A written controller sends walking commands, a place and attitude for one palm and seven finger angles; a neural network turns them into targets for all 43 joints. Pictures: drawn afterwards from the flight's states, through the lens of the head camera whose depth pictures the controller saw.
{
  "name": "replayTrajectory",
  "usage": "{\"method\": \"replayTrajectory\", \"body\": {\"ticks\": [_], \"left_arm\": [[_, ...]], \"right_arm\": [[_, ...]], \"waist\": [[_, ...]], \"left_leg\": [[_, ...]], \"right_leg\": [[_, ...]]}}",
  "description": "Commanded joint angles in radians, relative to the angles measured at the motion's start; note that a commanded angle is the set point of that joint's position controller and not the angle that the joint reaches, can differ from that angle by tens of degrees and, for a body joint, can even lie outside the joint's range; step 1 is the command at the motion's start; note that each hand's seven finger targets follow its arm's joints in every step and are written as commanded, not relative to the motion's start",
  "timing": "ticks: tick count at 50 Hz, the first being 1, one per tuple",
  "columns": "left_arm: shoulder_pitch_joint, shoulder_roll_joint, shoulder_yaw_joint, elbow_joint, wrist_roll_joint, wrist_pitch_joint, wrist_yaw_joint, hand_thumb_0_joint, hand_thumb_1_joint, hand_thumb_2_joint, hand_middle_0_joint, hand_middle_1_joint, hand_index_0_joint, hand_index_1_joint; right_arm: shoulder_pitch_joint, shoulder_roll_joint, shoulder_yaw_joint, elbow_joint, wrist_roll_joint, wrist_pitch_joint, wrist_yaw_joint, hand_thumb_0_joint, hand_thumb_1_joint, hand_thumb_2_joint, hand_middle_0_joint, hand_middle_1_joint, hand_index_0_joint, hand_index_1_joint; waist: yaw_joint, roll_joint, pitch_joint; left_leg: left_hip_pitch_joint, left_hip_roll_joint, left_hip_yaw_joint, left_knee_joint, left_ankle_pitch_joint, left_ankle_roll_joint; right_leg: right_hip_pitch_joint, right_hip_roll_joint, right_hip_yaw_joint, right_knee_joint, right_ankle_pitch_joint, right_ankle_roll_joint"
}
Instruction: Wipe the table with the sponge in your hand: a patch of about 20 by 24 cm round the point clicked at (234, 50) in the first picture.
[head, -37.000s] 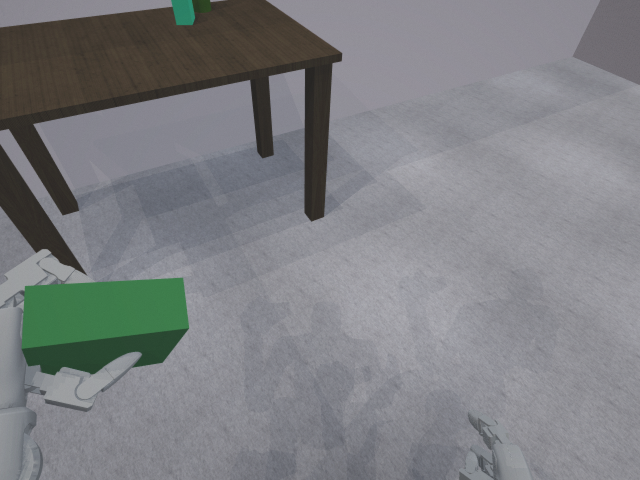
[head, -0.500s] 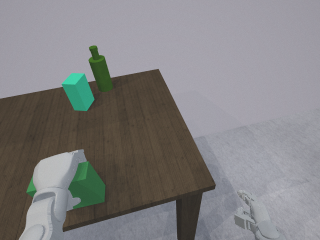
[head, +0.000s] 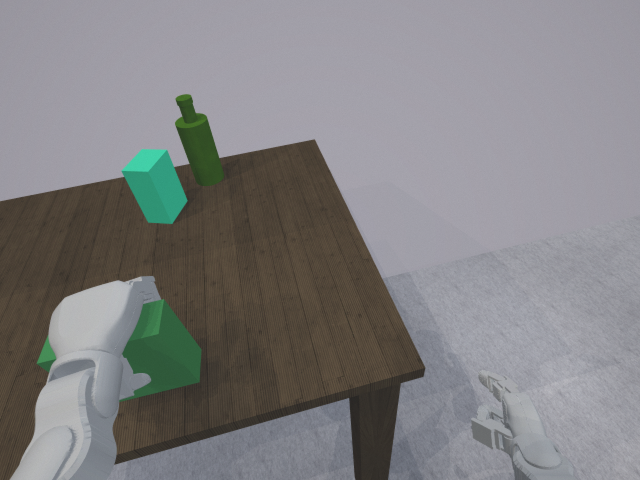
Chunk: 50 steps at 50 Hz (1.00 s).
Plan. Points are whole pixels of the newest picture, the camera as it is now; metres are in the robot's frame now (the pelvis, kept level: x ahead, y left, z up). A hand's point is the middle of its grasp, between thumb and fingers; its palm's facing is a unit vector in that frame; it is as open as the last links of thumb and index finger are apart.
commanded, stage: lift the sponge slowly off the table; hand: left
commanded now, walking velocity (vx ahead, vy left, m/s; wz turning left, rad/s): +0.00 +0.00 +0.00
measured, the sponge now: (136, 363) +0.21 +0.28 +0.05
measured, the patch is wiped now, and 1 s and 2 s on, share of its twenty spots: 1.00 1.00 1.00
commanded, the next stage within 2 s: bring the sponge back beside the body in 0.92 s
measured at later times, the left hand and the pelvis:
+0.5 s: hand (110, 315) +0.23 +0.28 +0.13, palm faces +0.11 -0.11 -0.99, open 9.2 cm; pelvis +0.00 +0.01 +0.00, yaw +0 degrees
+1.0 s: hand (117, 294) +0.24 +0.27 +0.16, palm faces +0.16 -0.16 -0.97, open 9.2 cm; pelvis -0.01 +0.01 +0.00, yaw +0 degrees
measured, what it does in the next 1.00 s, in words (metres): stands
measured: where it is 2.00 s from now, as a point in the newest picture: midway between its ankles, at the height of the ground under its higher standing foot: outside the picture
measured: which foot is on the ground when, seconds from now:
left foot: down 0.00-1.00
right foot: down 0.00-1.00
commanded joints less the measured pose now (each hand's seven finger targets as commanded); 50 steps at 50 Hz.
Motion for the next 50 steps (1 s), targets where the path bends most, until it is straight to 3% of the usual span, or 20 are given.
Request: {"method": "replayTrajectory", "body": {"ticks": [1, 5, 6, 10, 11, 15, 16, 20, 23, 25, 28, 30, 31, 35, 36, 39, 44, 45, 46, 50], "left_arm": [[-0.279, 0.222, 0.155, -0.216, 0.03, -0.018, 0.024, 0.0, 0.1, 1.3, -1.2, -1.6, -1.2, -1.6], [-0.32, 0.257, 0.179, -0.2, 0.025, -0.024, 0.01, 0.0, 0.1, 1.3, -1.2, -1.6, -1.2, -1.6], [-0.315, 0.242, 0.165, -0.184, 0.022, -0.026, 0.007, 0.0, 0.1, 1.3, -1.2, -1.6, -1.2, -1.6], [-0.287, 0.254, 0.188, -0.24, 0.016, -0.031, 0.001, 0.0, 0.1, 1.3, -1.2, -1.6, -1.2, -1.6], [-0.277, 0.242, 0.18, -0.231, 0.012, -0.031, -0.001, 0.0, 0.1, 1.3, -1.2, -1.6, -1.2, -1.6], [-0.261, 0.291, 0.232, -0.202, 0.012, 0.001, -0.003, 0.0, 0.1, 1.3, -1.2, -1.6, -1.2, -1.6], [-0.276, 0.259, 0.199, -0.213, 0.01, 0.005, -0.006, 0.0, 0.1, 1.3, -1.2, -1.6, -1.2, -1.6], [-0.244, 0.286, 0.228, -0.296, 0.0, 0.021, -0.013, 0.0, 0.1, 1.3, -1.2, -1.6, -1.2, -1.6], [-0.228, 0.251, 0.191, -0.314, -0.01, 0.017, -0.023, 0.0, 0.1, 1.3, -1.2, -1.6, -1.2, -1.6], [-0.273, 0.249, 0.184, -0.332, -0.01, 0.024, -0.029, 0.0, 0.1, 1.3, -1.2, -1.6, -1.2, -1.6], [-0.343, 0.246, 0.163, -0.295, -0.006, 0.018, -0.029, 0.0, 0.1, 1.3, -1.2, -1.6, -1.2, -1.6], [-0.387, 0.27, 0.181, -0.311, 0.003, 0.022, -0.026, 0.0, 0.1, 1.3, -1.2, -1.6, -1.2, -1.6], [-0.414, 0.262, 0.168, -0.301, 0.004, 0.02, -0.024, 0.0, 0.1, 1.3, -1.2, -1.6, -1.2, -1.6], [-0.421, 0.296, 0.201, -0.3, 0.006, 0.036, -0.022, 0.0, 0.1, 1.3, -1.2, -1.6, -1.2, -1.6], [-0.434, 0.282, 0.189, -0.301, 0.001, 0.035, -0.023, 0.0, 0.1, 1.3, -1.2, -1.6, -1.2, -1.6], [-0.408, 0.262, 0.174, -0.299, -0.021, 0.047, -0.032, 0.0, 0.1, 1.3, -1.2, -1.6, -1.2, -1.6], [-0.361, 0.248, 0.176, -0.251, -0.039, 0.076, -0.053, 0.0, 0.1, 1.3, -1.2, -1.6, -1.2, -1.6], [-0.356, 0.267, 0.199, -0.277, -0.03, 0.084, -0.055, 0.0, 0.1, 1.3, -1.2, -1.6, -1.2, -1.6], [-0.347, 0.237, 0.173, -0.296, -0.037, 0.084, -0.059, 0.0, 0.1, 1.3, -1.2, -1.6, -1.2, -1.6], [-0.357, 0.277, 0.199, -0.379, -0.026, 0.081, -0.053, 0.0, 0.1, 1.3, -1.2, -1.6, -1.2, -1.6]], "right_arm": [[-0.241, -0.084, -0.024, -0.192, -0.003, -0.066, -0.015, 0.0, -0.9, -0.9, 0.2, 0.3, 0.2, 0.3], [-0.26, -0.09, -0.02, -0.188, -0.001, -0.07, -0.022, 0.0, -0.9, -0.9, 0.2, 0.3, 0.2, 0.3], [-0.237, -0.088, -0.021, -0.186, -0.002, -0.071, -0.025, 0.0, -0.9, -0.9, 0.2, 0.3, 0.2, 0.3], [-0.258, -0.086, -0.021, -0.199, -0.003, -0.077, -0.017, 0.0, -0.9, -0.9, 0.2, 0.3, 0.2, 0.3], [-0.235, -0.086, -0.022, -0.196, -0.006, -0.076, -0.017, 0.0, -0.9, -0.9, 0.2, 0.3, 0.2, 0.3], [-0.256, -0.094, -0.02, -0.194, -0.003, -0.064, -0.009, 0.0, -0.9, -0.9, 0.2, 0.3, 0.2, 0.3], [-0.242, -0.091, -0.018, -0.201, -0.004, -0.062, -0.007, 0.0, -0.9, -0.9, 0.2, 0.3, 0.2, 0.3], [-0.274, -0.091, -0.018, -0.216, -0.002, -0.06, 0.002, 0.0, -0.9, -0.9, 0.2, 0.3, 0.2, 0.3], [-0.244, -0.086, -0.019, -0.214, -0.003, -0.061, 0.003, 0.0, -0.9, -0.9, 0.2, 0.3, 0.2, 0.3], [-0.271, -0.083, -0.013, -0.221, 0.002, -0.066, -0.001, 0.0, -0.9, -0.9, 0.2, 0.3, 0.2, 0.3], [-0.243, -0.084, -0.01, -0.208, -0.001, -0.066, -0.013, 0.0, -0.9, -0.9, 0.2, 0.3, 0.2, 0.3], [-0.278, -0.082, -0.005, -0.216, 0.004, -0.071, -0.018, 0.0, -0.9, -0.9, 0.2, 0.3, 0.2, 0.3], [-0.252, -0.08, -0.003, -0.21, 0.001, -0.072, -0.021, 0.0, -0.9, -0.9, 0.2, 0.3, 0.2, 0.3], [-0.287, -0.082, 0.0, -0.211, 0.001, -0.07, -0.019, 0.0, -0.9, -0.9, 0.2, 0.3, 0.2, 0.3], [-0.267, -0.077, 0.001, -0.209, 0.001, -0.069, -0.017, 0.0, -0.9, -0.9, 0.2, 0.3, 0.2, 0.3], [-0.27, -0.079, 0.0, -0.207, 0.001, -0.061, -0.01, 0.0, -0.9, -0.9, 0.2, 0.3, 0.2, 0.3], [-0.267, -0.084, 0.005, -0.213, 0.005, -0.047, -0.008, 0.0, -0.9, -0.9, 0.2, 0.3, 0.2, 0.3], [-0.297, -0.084, 0.008, -0.221, 0.007, -0.05, -0.007, 0.0, -0.9, -0.9, 0.2, 0.3, 0.2, 0.3], [-0.277, -0.081, 0.008, -0.231, 0.007, -0.048, -0.006, 0.0, -0.9, -0.9, 0.2, 0.3, 0.2, 0.3], [-0.295, -0.083, 0.006, -0.24, 0.004, -0.049, -0.002, 0.0, -0.9, -0.9, 0.2, 0.3, 0.2, 0.3]], "waist": [[-0.004, -0.064, -0.172], [-0.007, -0.029, -0.153], [-0.008, -0.033, -0.165], [0.009, -0.016, -0.205], [0.007, -0.037, -0.217], [0.012, -0.08, -0.168], [0.01, -0.073, -0.195], [0.021, -0.04, -0.206], [0.013, -0.05, -0.209], [0.003, -0.038, -0.172], [-0.002, -0.054, -0.161], [0.001, -0.039, -0.164], [0.001, -0.042, -0.189], [0.014, -0.009, -0.212], [0.015, -0.016, -0.233], [0.015, -0.014, -0.225], [0.015, -0.085, -0.192], [0.016, -0.072, -0.186], [0.018, -0.081, -0.213], [0.018, -0.026, -0.237]], "left_leg": [[0.051, -0.033, -0.037, -0.029, 0.202, 0.056], [0.053, -0.034, -0.047, -0.039, 0.188, 0.051], [0.046, -0.032, -0.038, -0.037, 0.186, 0.053], [0.062, -0.032, -0.054, -0.04, 0.232, 0.048], [0.055, -0.031, -0.043, -0.033, 0.243, 0.05], [0.027, -0.028, -0.055, -0.038, 0.234, 0.044], [0.026, -0.027, -0.041, -0.037, 0.24, 0.047], [0.036, -0.029, -0.056, -0.032, 0.27, 0.045], [0.042, -0.026, -0.052, -0.028, 0.287, 0.048], [0.042, -0.022, -0.06, -0.04, 0.246, 0.046], [0.039, -0.018, -0.058, -0.051, 0.215, 0.046], [0.044, -0.018, -0.066, -0.062, 0.19, 0.043], [0.046, -0.018, -0.056, -0.062, 0.199, 0.044], [0.048, -0.022, -0.066, -0.072, 0.211, 0.038], [0.049, -0.023, -0.058, -0.068, 0.223, 0.038], [0.049, -0.019, -0.058, -0.07, 0.235, 0.034], [0.017, -0.014, -0.054, -0.067, 0.212, 0.036], [0.016, -0.014, -0.06, -0.068, 0.205, 0.036], [0.014, -0.017, -0.048, -0.059, 0.223, 0.04], [0.033, -0.018, -0.059, -0.051, 0.236, 0.04]], "right_leg": [[0.018, -0.013, 0.096, -0.08, 0.18, -0.032], [0.001, -0.008, 0.117, -0.096, 0.16, -0.038], [0.011, -0.012, 0.09, -0.087, 0.154, -0.033], [0.04, -0.009, 0.107, -0.075, 0.211, -0.042], [0.051, -0.012, 0.083, -0.064, 0.231, -0.036], [0.027, -0.009, 0.113, -0.07, 0.226, -0.04], [0.046, -0.016, 0.086, -0.057, 0.24, -0.034], [0.05, -0.012, 0.111, -0.048, 0.279, -0.041], [0.049, -0.016, 0.077, -0.045, 0.29, -0.033], [0.014, -0.007, 0.099, -0.061, 0.231, -0.038], [0.001, -0.012, 0.066, -0.074, 0.175, -0.032], [-0.002, -0.004, 0.1, -0.082, 0.138, -0.042], [0.017, -0.009, 0.069, -0.072, 0.145, -0.038], [0.039, -0.004, 0.103, -0.074, 0.165, -0.049], [0.054, -0.009, 0.077, -0.065, 0.174, -0.044], [0.048, -0.015, 0.074, -0.069, 0.2, -0.039], [0.027, -0.017, 0.073, -0.07, 0.188, -0.034], [0.018, -0.005, 0.102, -0.072, 0.178, -0.044], [0.041, -0.014, 0.076, -0.055, 0.201, -0.037], [0.043, -0.007, 0.105, -0.05, 0.22, -0.045]]}}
